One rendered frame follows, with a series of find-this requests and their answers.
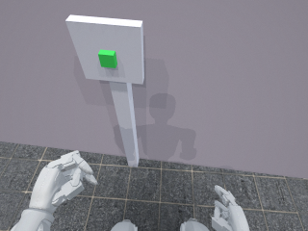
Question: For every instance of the button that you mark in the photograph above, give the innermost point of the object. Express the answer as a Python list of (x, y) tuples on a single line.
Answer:
[(107, 58)]

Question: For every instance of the left robot thigh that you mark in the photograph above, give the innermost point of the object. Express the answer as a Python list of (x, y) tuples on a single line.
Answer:
[(125, 226)]

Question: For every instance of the panel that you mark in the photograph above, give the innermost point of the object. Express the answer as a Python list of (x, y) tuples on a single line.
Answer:
[(90, 34)]

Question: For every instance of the robot thigh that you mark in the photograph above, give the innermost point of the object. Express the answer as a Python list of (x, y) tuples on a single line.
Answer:
[(125, 226), (193, 226)]

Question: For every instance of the right robot thigh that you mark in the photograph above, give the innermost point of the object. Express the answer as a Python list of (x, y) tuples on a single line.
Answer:
[(193, 226)]

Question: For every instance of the robot left forearm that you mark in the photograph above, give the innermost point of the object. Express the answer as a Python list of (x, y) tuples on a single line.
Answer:
[(33, 219)]

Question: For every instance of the robot right hand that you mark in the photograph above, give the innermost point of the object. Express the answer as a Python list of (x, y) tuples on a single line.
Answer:
[(232, 218)]

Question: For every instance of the robot left hand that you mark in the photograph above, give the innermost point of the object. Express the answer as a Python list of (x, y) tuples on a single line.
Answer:
[(46, 195)]

